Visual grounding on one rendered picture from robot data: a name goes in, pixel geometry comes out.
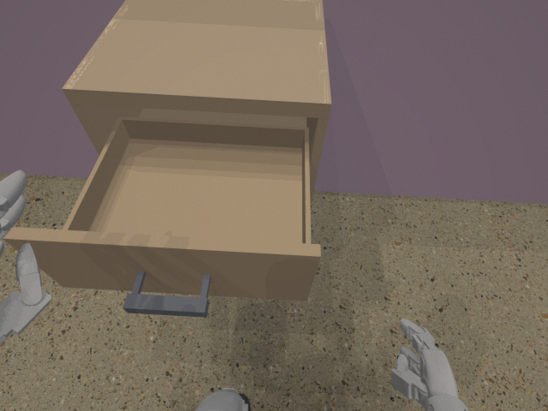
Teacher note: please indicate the drawer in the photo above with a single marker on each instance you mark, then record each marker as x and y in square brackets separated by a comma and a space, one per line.
[183, 199]

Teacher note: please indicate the robot left hand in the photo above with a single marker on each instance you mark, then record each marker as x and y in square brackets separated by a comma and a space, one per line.
[18, 310]

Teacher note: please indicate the robot right hand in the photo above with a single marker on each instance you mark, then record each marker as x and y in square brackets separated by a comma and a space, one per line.
[431, 372]

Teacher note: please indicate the cabinet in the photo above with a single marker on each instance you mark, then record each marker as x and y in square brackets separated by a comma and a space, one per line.
[237, 61]

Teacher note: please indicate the left robot shin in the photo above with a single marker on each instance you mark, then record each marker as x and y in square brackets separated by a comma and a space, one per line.
[230, 390]

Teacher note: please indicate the handle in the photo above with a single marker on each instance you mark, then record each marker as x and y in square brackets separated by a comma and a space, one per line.
[167, 304]

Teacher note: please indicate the robot left thigh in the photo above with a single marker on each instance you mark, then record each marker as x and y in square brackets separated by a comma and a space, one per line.
[223, 401]

